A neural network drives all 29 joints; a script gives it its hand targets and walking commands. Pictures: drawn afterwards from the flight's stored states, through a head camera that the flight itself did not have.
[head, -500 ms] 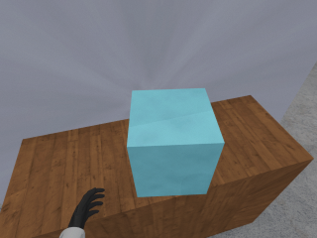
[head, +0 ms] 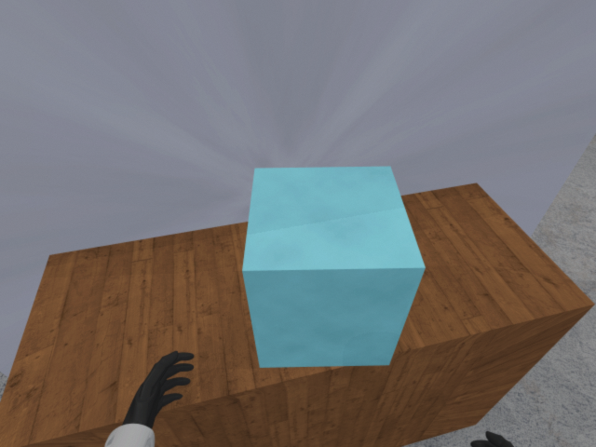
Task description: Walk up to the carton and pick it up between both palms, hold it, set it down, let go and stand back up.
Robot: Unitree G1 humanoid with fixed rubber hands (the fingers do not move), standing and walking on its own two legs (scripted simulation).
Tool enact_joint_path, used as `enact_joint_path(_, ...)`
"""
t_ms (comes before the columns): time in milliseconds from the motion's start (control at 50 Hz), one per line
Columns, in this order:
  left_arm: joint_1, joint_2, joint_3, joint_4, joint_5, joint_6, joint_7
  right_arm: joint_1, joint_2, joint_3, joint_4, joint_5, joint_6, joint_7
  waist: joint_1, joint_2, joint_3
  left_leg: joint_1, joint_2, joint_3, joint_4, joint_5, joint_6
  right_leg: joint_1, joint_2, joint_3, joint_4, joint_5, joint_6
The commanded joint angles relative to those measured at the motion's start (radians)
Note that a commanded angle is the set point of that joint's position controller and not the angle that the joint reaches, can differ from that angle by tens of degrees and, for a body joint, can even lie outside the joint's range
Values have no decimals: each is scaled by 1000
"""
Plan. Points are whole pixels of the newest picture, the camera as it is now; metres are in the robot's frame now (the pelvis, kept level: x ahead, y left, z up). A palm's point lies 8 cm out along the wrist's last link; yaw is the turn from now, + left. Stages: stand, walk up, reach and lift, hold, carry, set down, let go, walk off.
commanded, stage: stand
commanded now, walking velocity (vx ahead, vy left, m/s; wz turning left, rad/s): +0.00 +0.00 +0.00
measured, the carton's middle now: (323, 269) +0.39 -0.03 +0.02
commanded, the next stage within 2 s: none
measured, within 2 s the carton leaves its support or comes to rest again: neither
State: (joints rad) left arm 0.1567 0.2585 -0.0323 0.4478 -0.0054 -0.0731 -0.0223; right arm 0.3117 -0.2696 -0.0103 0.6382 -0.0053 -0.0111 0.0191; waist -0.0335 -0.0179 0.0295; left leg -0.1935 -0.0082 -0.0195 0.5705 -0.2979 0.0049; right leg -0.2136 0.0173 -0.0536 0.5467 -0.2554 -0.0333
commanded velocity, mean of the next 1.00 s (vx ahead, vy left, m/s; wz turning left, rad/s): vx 0.00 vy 0.00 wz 0.00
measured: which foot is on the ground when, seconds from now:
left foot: down 0.00-1.00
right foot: down 0.00-1.00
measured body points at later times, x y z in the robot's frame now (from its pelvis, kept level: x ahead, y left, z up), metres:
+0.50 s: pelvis -0.01 +0.00 +0.00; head -0.02 +0.00 +0.45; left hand +0.21 +0.23 -0.03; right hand +0.12 -0.27 -0.09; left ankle +0.01 +0.12 -0.73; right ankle +0.03 -0.10 -0.73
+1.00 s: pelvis -0.01 -0.01 +0.00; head -0.03 -0.01 +0.45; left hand +0.19 +0.24 -0.03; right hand +0.12 -0.27 -0.08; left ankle +0.01 +0.12 -0.73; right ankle +0.03 -0.10 -0.73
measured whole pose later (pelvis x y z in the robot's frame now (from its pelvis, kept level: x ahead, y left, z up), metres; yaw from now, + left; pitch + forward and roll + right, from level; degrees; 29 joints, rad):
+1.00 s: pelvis -0.01 -0.01 +0.00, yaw +3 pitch -6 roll +0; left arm 0.16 0.31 -0.03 0.45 -0.01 -0.06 -0.02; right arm 0.29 -0.30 0.00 0.58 0.00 0.00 0.02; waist -0.02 -0.01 0.06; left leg -0.19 -0.02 -0.07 0.56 -0.26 -0.01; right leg -0.20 0.00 -0.10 0.54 -0.24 -0.05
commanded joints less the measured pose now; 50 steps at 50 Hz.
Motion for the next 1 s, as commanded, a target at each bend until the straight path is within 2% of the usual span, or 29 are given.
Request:
enact_joint_path(0,52,178,82,11,18,50,24,-23,-156,-43,-117,0,-17,-3,26,16,43,-107,88,-123,-98,94,18,23,-140,154,-133,17,-15)
enact_joint_path(40,61,178,83,7,16,49,23,-11,-148,-37,-117,0,-17,-4,30,0,42,-101,90,-130,-97,115,23,24,-147,150,-128,28,-15)
enact_joint_path(80,54,190,82,4,12,52,24,-29,-157,-39,-127,0,-15,-4,32,-43,37,-95,87,-131,-106,95,17,16,-141,144,-139,12,-9)
enact_joint_path(120,66,176,75,7,8,53,21,-48,-167,-43,-123,-2,-14,-5,42,5,35,-96,84,-130,-106,99,15,18,-143,143,-142,16,-9)
enact_joint_path(160,65,188,79,7,12,54,23,-28,-161,-39,-127,2,-15,-6,37,-17,14,-91,86,-134,-106,108,16,42,-151,148,-139,33,-12)
enact_joint_path(200,46,187,79,9,10,55,21,-53,-167,-41,-134,2,-14,-3,36,12,31,-101,86,-135,-108,86,18,28,-147,142,-141,2,-14)
enact_joint_path(220,52,188,78,8,13,54,20,-42,-157,-38,-137,2,-16,-2,34,-4,7,-85,88,-137,-105,103,20,45,-149,140,-131,21,-13)
enact_joint_path(240,62,192,77,6,9,52,20,-48,-165,-37,-137,3,-14,-2,44,4,34,-96,87,-137,-107,100,18,21,-149,146,-140,6,-12)
enact_joint_path(260,50,188,74,12,8,53,20,-42,-169,-42,-138,3,-15,-2,35,10,36,-95,86,-142,-110,98,19,26,-145,143,-136,-10,-14)
enact_joint_path(280,49,192,81,15,11,53,20,-44,-166,-38,-136,6,-16,-3,36,-30,30,-101,87,-145,-104,93,19,41,-151,143,-146,2,-12)
enact_joint_path(380,45,192,79,13,7,54,16,-58,-181,-39,-146,6,-17,-2,43,8,32,-105,89,-152,-113,101,25,45,-149,135,-129,8,-13)
enact_joint_path(440,47,205,78,13,5,56,19,-40,-171,-38,-146,2,-14,-3,39,-21,61,-117,86,-158,-127,88,23,27,-150,136,-136,-16,-13)
enact_joint_path(480,61,198,77,20,10,57,20,-43,-171,-38,-147,3,-12,-4,41,18,40,-106,80,-151,-116,83,15,52,-155,137,-147,-15,-11)
enact_joint_path(500,68,202,79,23,7,57,19,-53,-178,-38,-151,4,-13,-4,51,15,48,-107,83,-160,-119,93,20,42,-157,140,-145,-9,-14)
enact_joint_path(560,41,204,79,20,8,55,18,-53,-174,-35,-152,6,-12,-3,40,-39,56,-123,80,-162,-120,83,17,55,-159,131,-148,-11,-11)
enact_joint_path(620,63,208,78,24,8,55,22,-46,-186,-39,-150,5,-13,-5,40,1,40,-96,81,-157,-115,104,15,49,-161,131,-140,17,-16)
enact_joint_path(700,68,199,78,26,5,58,22,-61,-184,-39,-155,3,-8,-5,51,-22,55,-103,76,-163,-110,82,17,31,-163,134,-165,-42,-13)
enact_joint_path(720,54,214,77,20,8,56,23,-57,-172,-36,-157,4,-10,-3,44,-15,42,-104,75,-157,-118,77,16,42,-166,137,-164,-60,-14)
enact_joint_path(740,62,217,80,22,4,57,20,-59,-177,-35,-155,4,-9,-2,53,-18,46,-108,75,-160,-117,73,14,38,-167,137,-167,-82,-12)
enact_joint_path(760,68,215,79,23,10,58,20,-53,-179,-38,-156,2,-10,-3,50,8,27,-104,77,-154,-113,67,13,54,-167,135,-161,-75,-15)
enact_joint_path(780,72,220,80,26,7,60,22,-66,-180,-37,-160,1,-9,-2,54,-27,57,-120,76,-161,-119,67,8,34,-165,132,-169,-72,-11)
enact_joint_path(800,67,218,79,28,7,60,22,-62,-183,-39,-164,3,-11,-1,48,-33,44,-100,81,-161,-111,80,10,33,-167,133,-161,-68,-14)
enact_joint_path(820,63,212,76,22,5,58,21,-71,-195,-44,-164,3,-11,-2,54,18,64,-109,82,-167,-126,83,12,25,-165,131,-158,-43,-15)
enact_joint_path(860,60,227,79,23,8,58,23,-46,-185,-39,-157,4,-8,-2,44,-14,51,-113,79,-169,-130,73,13,38,-164,126,-160,-47,-11)
enact_joint_path(880,63,225,78,19,5,57,22,-55,-187,-41,-161,3,-10,-2,46,12,59,-113,79,-169,-123,79,11,32,-167,133,-163,-45,-12)
enact_joint_path(920,66,227,80,19,7,57,23,-50,-181,-37,-156,4,-9,-5,49,-28,57,-114,75,-161,-111,75,9,40,-177,142,-175,-60,-13)
enact_joint_path(940,59,221,78,18,8,58,23,-42,-185,-39,-155,4,-6,-5,40,-7,55,-119,72,-163,-112,71,7,43,-175,137,-168,-64,-17)
enact_joint_path(960,60,229,80,22,6,60,22,-50,-177,-32,-160,7,-7,-2,45,-18,61,-124,76,-166,-123,72,12,47,-175,132,-174,-69,-14)
enact_joint_path(980,59,231,81,19,5,61,20,-58,-185,-37,-168,4,-8,0,46,-3,43,-115,76,-172,-121,64,10,41,-171,130,-166,-80,-14)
